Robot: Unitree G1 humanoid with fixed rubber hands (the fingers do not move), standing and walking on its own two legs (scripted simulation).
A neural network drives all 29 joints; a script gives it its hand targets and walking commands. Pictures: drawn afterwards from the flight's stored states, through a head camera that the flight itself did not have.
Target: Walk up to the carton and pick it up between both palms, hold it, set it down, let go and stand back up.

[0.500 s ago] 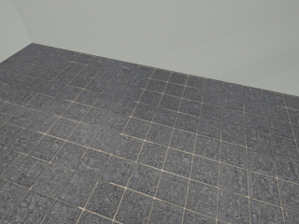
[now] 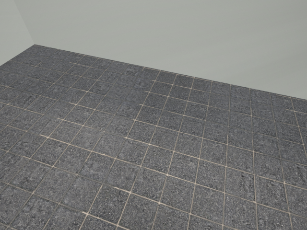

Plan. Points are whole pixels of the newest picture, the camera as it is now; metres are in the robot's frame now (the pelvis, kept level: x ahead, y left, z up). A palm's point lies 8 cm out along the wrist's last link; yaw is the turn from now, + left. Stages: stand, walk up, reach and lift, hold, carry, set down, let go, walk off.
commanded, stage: walk up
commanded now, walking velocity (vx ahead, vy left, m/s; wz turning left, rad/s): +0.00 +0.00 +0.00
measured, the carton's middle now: out of the picture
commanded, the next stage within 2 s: none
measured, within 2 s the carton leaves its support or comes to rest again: neither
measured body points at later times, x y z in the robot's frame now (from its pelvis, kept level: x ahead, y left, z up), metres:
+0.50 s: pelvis -0.02 -0.06 -0.02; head -0.01 -0.09 +0.43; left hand +0.13 +0.17 -0.13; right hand -0.05 -0.32 -0.17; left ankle +0.00 +0.11 -0.69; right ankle -0.03 -0.14 -0.74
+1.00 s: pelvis -0.02 -0.03 +0.00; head +0.02 -0.03 +0.45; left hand +0.13 +0.20 -0.15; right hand -0.02 -0.32 -0.12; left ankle +0.02 +0.08 -0.73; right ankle -0.03 -0.14 -0.74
